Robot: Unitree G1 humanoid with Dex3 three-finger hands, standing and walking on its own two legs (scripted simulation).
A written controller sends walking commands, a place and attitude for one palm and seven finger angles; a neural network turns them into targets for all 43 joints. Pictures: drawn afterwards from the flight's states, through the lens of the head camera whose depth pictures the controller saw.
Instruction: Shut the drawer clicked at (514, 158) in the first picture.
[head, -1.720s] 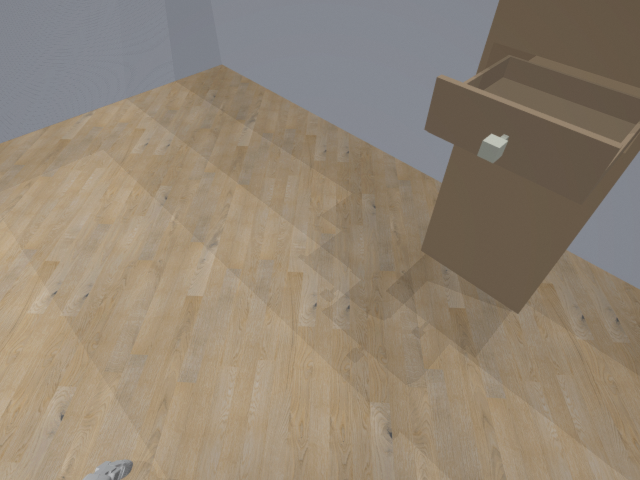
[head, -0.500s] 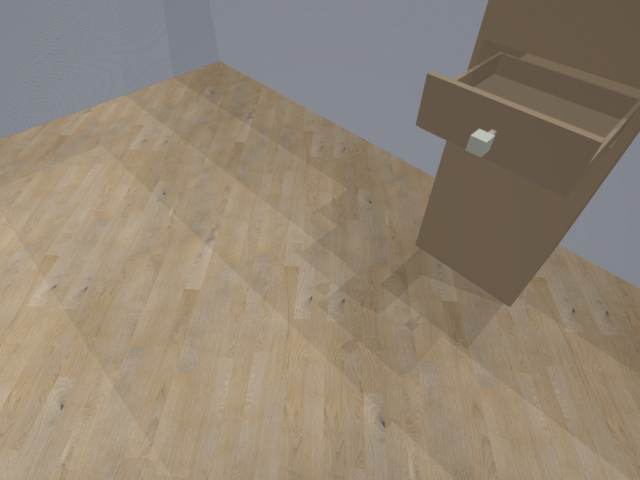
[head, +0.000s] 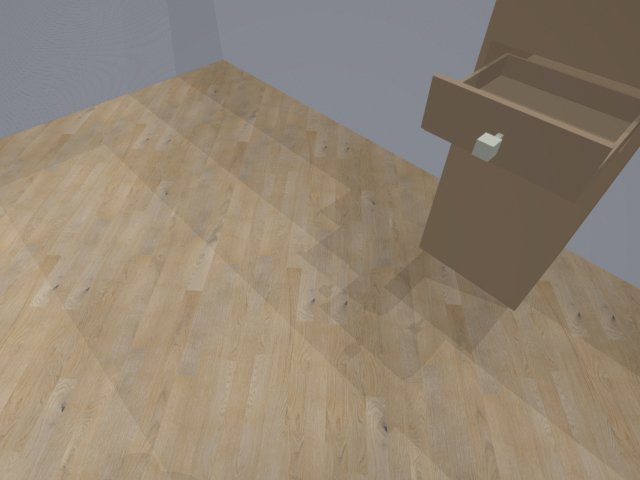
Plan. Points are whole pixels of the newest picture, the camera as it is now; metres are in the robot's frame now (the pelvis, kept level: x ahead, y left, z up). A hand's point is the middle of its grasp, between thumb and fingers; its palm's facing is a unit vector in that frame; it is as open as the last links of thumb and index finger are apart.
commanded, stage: look at it before walking up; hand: left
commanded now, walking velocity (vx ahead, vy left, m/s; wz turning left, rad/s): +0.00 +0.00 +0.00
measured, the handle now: (491, 143) +0.77 -0.32 +0.00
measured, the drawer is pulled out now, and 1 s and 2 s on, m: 0.27 0.27 0.27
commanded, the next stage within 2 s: walk to a spot facing it in 0.02 s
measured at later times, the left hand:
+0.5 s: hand out of the picture +0.04 +0.19 -0.19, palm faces -0.02 -0.98 -0.18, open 7.4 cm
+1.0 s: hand (224, 381) +0.31 +0.19 -0.19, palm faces -0.19 -0.96 -0.21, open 7.4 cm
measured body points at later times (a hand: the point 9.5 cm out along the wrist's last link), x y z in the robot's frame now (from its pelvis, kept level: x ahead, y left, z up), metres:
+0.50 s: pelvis +0.06 +0.00 -0.02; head +0.06 +0.00 +0.43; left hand +0.04 +0.24 -0.18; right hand +0.04 -0.24 -0.17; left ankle -0.01 +0.13 -0.75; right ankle -0.01 -0.12 -0.75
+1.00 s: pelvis +0.17 +0.01 -0.03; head +0.22 +0.01 +0.42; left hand +0.32 +0.24 -0.18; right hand +0.08 -0.19 -0.18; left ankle +0.03 +0.12 -0.74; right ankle +0.27 -0.08 -0.73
